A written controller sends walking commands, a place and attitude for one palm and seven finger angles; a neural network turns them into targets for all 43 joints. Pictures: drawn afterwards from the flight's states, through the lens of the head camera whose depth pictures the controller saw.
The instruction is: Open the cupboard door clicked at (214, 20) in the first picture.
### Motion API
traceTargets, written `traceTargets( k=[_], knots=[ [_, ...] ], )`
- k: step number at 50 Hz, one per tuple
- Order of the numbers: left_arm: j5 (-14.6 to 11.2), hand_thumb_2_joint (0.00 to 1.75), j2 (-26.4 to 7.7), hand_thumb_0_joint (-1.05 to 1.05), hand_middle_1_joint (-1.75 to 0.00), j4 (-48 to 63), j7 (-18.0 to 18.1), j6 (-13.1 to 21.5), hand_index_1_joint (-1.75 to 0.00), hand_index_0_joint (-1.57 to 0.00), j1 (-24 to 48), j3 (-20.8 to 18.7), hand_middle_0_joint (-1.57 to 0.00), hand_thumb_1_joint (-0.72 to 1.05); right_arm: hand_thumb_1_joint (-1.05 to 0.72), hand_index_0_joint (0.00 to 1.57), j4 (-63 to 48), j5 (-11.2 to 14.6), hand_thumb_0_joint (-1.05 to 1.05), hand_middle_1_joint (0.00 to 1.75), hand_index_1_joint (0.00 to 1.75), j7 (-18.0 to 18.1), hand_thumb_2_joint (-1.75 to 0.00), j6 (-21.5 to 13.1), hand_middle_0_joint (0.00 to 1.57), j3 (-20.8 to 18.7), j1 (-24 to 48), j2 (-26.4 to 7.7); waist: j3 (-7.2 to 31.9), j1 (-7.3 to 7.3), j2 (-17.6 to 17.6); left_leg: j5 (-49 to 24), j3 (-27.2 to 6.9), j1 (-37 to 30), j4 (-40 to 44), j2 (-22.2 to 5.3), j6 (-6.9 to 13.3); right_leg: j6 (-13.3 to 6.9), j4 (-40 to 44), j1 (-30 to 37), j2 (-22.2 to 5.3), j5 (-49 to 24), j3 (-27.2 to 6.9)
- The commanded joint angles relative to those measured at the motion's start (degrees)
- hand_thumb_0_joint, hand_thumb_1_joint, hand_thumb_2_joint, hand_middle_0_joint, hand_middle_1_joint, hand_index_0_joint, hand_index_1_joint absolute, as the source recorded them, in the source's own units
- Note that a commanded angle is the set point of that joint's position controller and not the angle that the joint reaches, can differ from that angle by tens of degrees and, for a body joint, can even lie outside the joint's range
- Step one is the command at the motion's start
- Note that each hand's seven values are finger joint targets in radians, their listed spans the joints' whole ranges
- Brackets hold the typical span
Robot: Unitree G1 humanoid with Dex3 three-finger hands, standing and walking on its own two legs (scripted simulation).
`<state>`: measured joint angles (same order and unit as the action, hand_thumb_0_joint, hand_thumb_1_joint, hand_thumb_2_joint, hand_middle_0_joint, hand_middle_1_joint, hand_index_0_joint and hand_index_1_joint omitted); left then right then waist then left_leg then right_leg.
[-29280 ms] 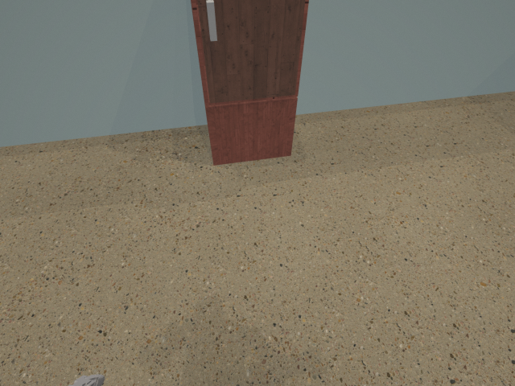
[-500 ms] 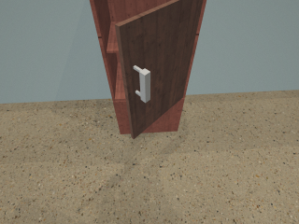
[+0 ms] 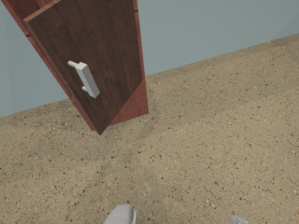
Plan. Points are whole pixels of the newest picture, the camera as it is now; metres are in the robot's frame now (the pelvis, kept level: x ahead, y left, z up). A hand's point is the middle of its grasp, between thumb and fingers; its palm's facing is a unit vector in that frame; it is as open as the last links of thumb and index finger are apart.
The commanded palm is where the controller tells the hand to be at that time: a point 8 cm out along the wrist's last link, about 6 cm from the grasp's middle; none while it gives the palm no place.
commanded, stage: walk to a spot facing it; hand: left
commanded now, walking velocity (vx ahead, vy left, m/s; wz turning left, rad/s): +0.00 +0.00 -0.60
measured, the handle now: (83, 79) +0.52 +0.27 +0.03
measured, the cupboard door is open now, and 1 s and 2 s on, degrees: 42 42 42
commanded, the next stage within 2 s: none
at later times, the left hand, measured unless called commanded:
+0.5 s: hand (79, 211) +0.15 +0.25 -0.18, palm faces -0.22 -0.95 -0.22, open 7.4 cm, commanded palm none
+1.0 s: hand (130, 178) +0.26 +0.10 -0.16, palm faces -0.59 -0.77 -0.22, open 7.4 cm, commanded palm none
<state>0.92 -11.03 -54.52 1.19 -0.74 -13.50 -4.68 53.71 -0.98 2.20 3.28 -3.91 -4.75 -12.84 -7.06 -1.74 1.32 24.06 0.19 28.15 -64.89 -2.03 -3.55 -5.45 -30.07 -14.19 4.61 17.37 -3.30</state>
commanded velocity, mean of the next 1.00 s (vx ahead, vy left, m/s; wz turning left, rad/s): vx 0.04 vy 0.00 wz -0.60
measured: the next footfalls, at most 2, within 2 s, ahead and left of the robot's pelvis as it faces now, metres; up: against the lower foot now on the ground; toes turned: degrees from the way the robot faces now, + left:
left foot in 0.38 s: +0.10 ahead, +0.15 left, +0.00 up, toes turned -15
right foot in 0.78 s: +0.02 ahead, -0.09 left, +0.00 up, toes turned -33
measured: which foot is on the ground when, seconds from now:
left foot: up 0.00-0.36, down 0.38-0.76, up 0.78-1.00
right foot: down 0.00-0.36, up 0.38-0.76, down 0.78-1.00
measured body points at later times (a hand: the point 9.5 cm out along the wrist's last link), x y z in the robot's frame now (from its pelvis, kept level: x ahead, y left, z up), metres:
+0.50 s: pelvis +0.04 +0.05 +0.00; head +0.11 +0.07 +0.44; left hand +0.16 +0.30 -0.16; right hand +0.09 -0.21 -0.12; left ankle +0.06 +0.16 -0.74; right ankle -0.05 -0.06 -0.65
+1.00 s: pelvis +0.05 +0.02 +0.00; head +0.09 -0.02 +0.44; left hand +0.29 +0.14 -0.14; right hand -0.08 -0.21 -0.15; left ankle +0.12 +0.14 -0.69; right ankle -0.02 -0.07 -0.74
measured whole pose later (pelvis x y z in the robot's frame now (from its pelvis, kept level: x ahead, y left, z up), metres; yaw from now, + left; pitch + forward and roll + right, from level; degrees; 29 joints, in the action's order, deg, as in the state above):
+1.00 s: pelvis +0.05 +0.02 +0.00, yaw -36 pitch +1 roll +0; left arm 1.2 -11.3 -51.1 -0.3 -1.9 -6.9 -3.0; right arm 52.2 -1.0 1.2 2.9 -3.1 -14.2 -13.0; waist -5.8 2.5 0.5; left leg 25.3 2.8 24.9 -53.4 -4.3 -4.6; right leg -1.4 -30.5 -15.2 2.0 16.3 -2.7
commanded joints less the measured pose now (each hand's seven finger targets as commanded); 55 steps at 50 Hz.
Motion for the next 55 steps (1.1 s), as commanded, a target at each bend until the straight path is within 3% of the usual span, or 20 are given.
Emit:
traceTargets(
  k=[1, 11, 16, 17, 18, 19, 20, 23, 25, 32, 36, 37, 38, 39, 41, 44, 50, 53, 54, 55],
  knots=[
    [0.36, 0.90, -10.12, 0.00, -0.30, 2.77, 1.17, 0.61, -0.30, -0.20, -6.46, -2.36, -0.20, 0.90, -0.90, 0.20, -5.32, 0.32, 0.00, 0.30, 0.30, 0.15, -0.90, -0.89, 0.20, -0.53, 1.48, -3.54, 10.51, -0.82, -7.12, -1.80, -2.75, 7.62, 0.03, -0.69, -0.57, -3.63, 5.09, 16.42, -15.27, -45.02, -16.79],
    [1.06, 0.90, -11.65, 0.00, -0.30, 4.90, 0.89, 0.32, -0.30, -0.20, -6.83, -2.94, -0.20, 0.90, -0.90, 0.20, -9.61, 0.92, 0.00, 0.30, 0.30, 0.01, -0.90, -2.05, 0.20, -0.31, 5.56, -3.10, 9.88, -1.61, -7.56, 0.99, -3.17, 3.06, 12.19, 1.66, 0.21, -6.60, 3.69, 12.83, -14.63, -44.19, -24.74],
    [0.51, 0.90, -11.34, 0.00, -0.30, 6.53, 0.60, -0.06, -0.30, -0.20, -1.61, -2.82, -0.20, 0.90, -0.90, 0.20, -8.32, 1.23, 0.00, 0.30, 0.30, 0.46, -0.90, -2.90, 0.20, -0.43, -3.25, -4.02, 11.42, 3.02, -5.70, -9.83, -3.66, -16.89, 35.44, 1.84, 1.20, -1.49, -1.35, 0.61, -9.43, -34.53, -23.18],
    [-0.16, 0.90, -9.62, 0.00, -0.30, 7.44, 0.45, 0.03, -0.30, -0.20, -1.15, -2.51, -0.20, 0.90, -0.90, 0.20, -7.54, 0.58, 0.00, 0.30, 0.30, 0.83, -0.90, -3.67, 0.20, -0.81, -7.93, -7.28, 13.90, 4.77, 1.84, -16.53, -10.67, -27.52, 43.56, -6.04, 4.20, 1.54, -6.75, -7.60, -4.22, -21.76, -17.89],
    [-0.70, 0.90, -7.03, 0.00, -0.30, 8.14, -0.43, 0.15, -0.30, -0.20, -3.32, -1.88, -0.20, 0.90, -0.90, 0.20, -7.77, -0.18, 0.00, 0.30, 0.30, 0.95, -0.90, -4.01, 0.20, -1.57, -10.15, -12.68, 15.50, 3.76, 17.34, -31.25, -26.48, -34.36, 45.54, -22.80, 11.84, 5.73, -20.47, -17.72, 2.48, 14.85, -6.43],
    [0.15, 0.90, -8.11, 0.00, -0.30, 8.62, -0.89, 0.34, -0.30, -0.20, -3.42, -1.81, -0.20, 0.90, -0.90, 0.20, -8.77, -0.39, 0.00, 0.30, 0.30, 1.06, -0.90, -3.36, 0.20, -1.09, -10.33, -13.04, 12.22, 3.24, 11.34, -31.02, -28.30, -26.72, 46.16, -28.23, 16.53, 7.22, -30.60, -18.49, -0.69, 20.84, -2.22],
    [1.00, 0.90, -8.59, 0.00, -0.30, 7.68, -1.25, 0.02, -0.30, -0.20, -0.91, -2.08, -0.20, 0.90, -0.90, 0.20, -8.61, -0.96, 0.00, 0.30, 0.30, 1.13, -0.90, -3.54, 0.20, -0.49, -9.76, -11.31, 9.39, 3.32, 7.54, -30.53, -25.30, -22.09, 47.07, -24.20, 15.30, 7.90, -36.54, -18.92, -1.57, 18.24, -2.04],
    [0.53, 0.90, -7.25, 0.00, -0.30, 7.15, -2.53, -0.69, -0.30, -0.20, -0.44, -1.77, -0.20, 0.90, -0.90, 0.20, -9.15, -0.91, 0.00, 0.30, 0.30, 1.09, -0.90, -3.74, 0.20, 0.75, -6.78, -8.44, 8.54, 0.72, 8.02, -39.29, -9.80, -21.03, 44.16, -16.58, 11.85, 8.90, -40.91, -19.63, -4.91, 9.96, 0.56],
    [0.37, 0.90, -6.18, 0.00, -0.30, 7.32, -3.02, -1.19, -0.30, -0.20, 0.54, -1.21, -0.20, 0.90, -0.90, 0.20, -8.07, -0.72, 0.00, 0.30, 0.30, 0.98, -0.90, -3.90, 0.20, 0.69, -8.74, -8.29, 9.58, 1.27, 9.17, -42.39, -3.65, -22.86, 43.24, -14.35, 10.47, 9.16, -37.43, -18.79, -5.58, 7.32, 2.90],
    [0.36, 0.90, -5.18, 0.00, -0.30, 8.70, -3.54, -1.27, -0.30, -0.20, 7.78, -0.11, -0.20, 0.90, -0.90, 0.20, -5.10, -1.01, 0.00, 0.30, 0.30, 0.20, -0.90, -3.38, 0.20, -0.49, -14.03, -10.52, 8.23, 4.09, 11.09, -38.71, 1.07, -21.24, 41.93, -16.14, 10.15, 7.53, -16.92, -10.26, -5.37, 7.32, 8.05],
    [0.30, 0.90, -6.99, 0.00, -0.30, 7.28, -3.10, -0.61, -0.30, -0.20, 3.79, -0.31, -0.20, 0.90, -0.90, 0.20, -4.86, -0.60, 0.00, 0.30, 0.30, -0.30, -0.90, -2.92, 0.20, -1.09, -13.07, -11.64, 9.57, 1.27, 9.19, -34.10, 4.14, -17.90, 34.26, -15.88, 6.32, 5.21, 0.16, 2.47, -4.24, -3.58, 9.29],
    [0.46, 0.90, -9.64, 0.00, -0.30, 6.10, -2.64, -0.17, -0.30, -0.20, 0.04, -0.82, -0.20, 0.90, -0.90, 0.20, -5.13, -0.13, 0.00, 0.30, 0.30, -0.63, -0.90, -2.92, 0.20, -0.97, -13.19, -10.56, 11.87, -0.56, 3.35, -28.48, 6.49, -11.99, 27.05, -14.18, 3.64, 3.50, 5.78, 12.60, -7.73, -12.40, 5.20],
    [0.98, 0.90, -16.13, 0.00, -0.30, 5.13, -1.63, 0.46, -0.30, -0.20, -3.33, -2.14, -0.20, 0.90, -0.90, 0.20, -6.98, 0.41, 0.00, 0.30, 0.30, -0.95, -0.90, -2.83, 0.20, 0.09, -12.73, -5.91, 13.52, -1.94, -15.43, 0.60, 12.23, 3.39, 13.13, -6.01, -0.25, -2.18, 8.14, 23.53, -23.32, -32.23, -14.27],
    [-0.05, 0.90, -18.33, 0.00, -0.30, 4.27, -0.94, 0.24, -0.30, -0.20, -6.03, -2.14, -0.20, 0.90, -0.90, 0.20, -7.92, 0.50, 0.00, 0.30, 0.30, -0.32, -0.90, -2.11, 0.20, 0.21, -9.80, -7.06, 13.51, -4.04, -15.71, 14.69, 5.01, 5.72, 3.94, -3.06, -0.57, -7.56, 7.61, 18.70, -28.83, -43.05, -17.95],
    [0.20, 0.90, -14.99, 0.00, -0.30, 5.39, 0.30, -0.40, -0.30, -0.20, -0.31, -2.24, -0.20, 0.90, -0.90, 0.20, -6.79, 0.43, 0.00, 0.30, 0.30, 0.02, -0.90, -1.44, 0.20, -0.30, -9.21, -6.86, 11.43, -1.57, -17.34, 8.16, -0.18, 7.73, -1.86, -4.74, -0.36, -7.74, 7.61, 14.26, -22.71, -30.02, -16.12],
    [0.40, 0.90, -12.50, 0.00, -0.30, 7.54, 0.31, -0.40, -0.30, -0.20, 5.54, -1.41, -0.20, 0.90, -0.90, 0.20, -4.97, 0.36, 0.00, 0.30, 0.30, -0.51, -0.90, -1.08, 0.20, -0.13, -10.39, -5.05, 8.40, 2.03, -9.50, 1.64, 1.18, 1.62, 2.49, -4.00, -1.28, -5.32, 7.50, 5.38, -18.03, -28.84, -9.39],
    [0.72, 0.90, -13.02, 0.00, -0.30, 6.83, -0.98, 0.06, -0.30, -0.20, 4.36, -2.19, -0.20, 0.90, -0.90, 0.20, -6.09, -0.07, 0.00, 0.30, 0.30, -1.36, -0.90, -2.41, 0.20, -0.18, -10.06, -3.96, 6.63, 1.25, -10.55, 1.77, 3.59, -4.29, 19.05, -0.97, -0.54, -5.63, 12.44, 1.67, -15.72, 1.80, -15.24],
    [0.29, 0.90, -11.69, 0.00, -0.30, 7.19, -1.62, 0.23, -0.30, -0.20, 6.62, -2.20, -0.20, 0.90, -0.90, 0.20, -4.45, -0.18, 0.00, 0.30, 0.30, -1.17, -0.90, -3.96, 0.20, -0.12, -16.07, -4.23, 5.63, 4.84, -8.96, -3.86, 5.26, -18.53, 33.82, 0.65, 0.26, -3.08, 9.68, -8.58, -11.88, 13.32, -14.65],
    [0.14, 0.90, -8.78, 0.00, -0.30, 7.87, -1.93, 0.17, -0.30, -0.20, 7.44, -1.63, -0.20, 0.90, -0.90, 0.20, -2.78, -0.43, 0.00, 0.30, 0.30, -0.63, -0.90, -4.59, 0.20, -0.52, -20.80, -6.58, 5.96, 7.12, -1.05, 0.49, 0.53, -27.82, 42.34, -3.33, 1.83, -0.46, 3.01, -17.04, -7.66, 16.51, -11.50],
    [-0.35, 0.90, -3.80, 0.00, -0.30, 9.56, -2.59, 0.11, -0.30, -0.20, 7.34, -0.63, -0.20, 0.90, -0.90, 0.20, -1.66, -1.67, 0.00, 0.30, 0.30, -0.22, -0.90, -4.95, 0.20, -1.83, -25.90, -12.72, 6.05, 9.16, 17.98, 15.02, -20.06, -33.52, 51.09, -19.37, 6.72, 3.30, -15.94, -28.55, 1.05, 19.41, -1.02]
  ],
)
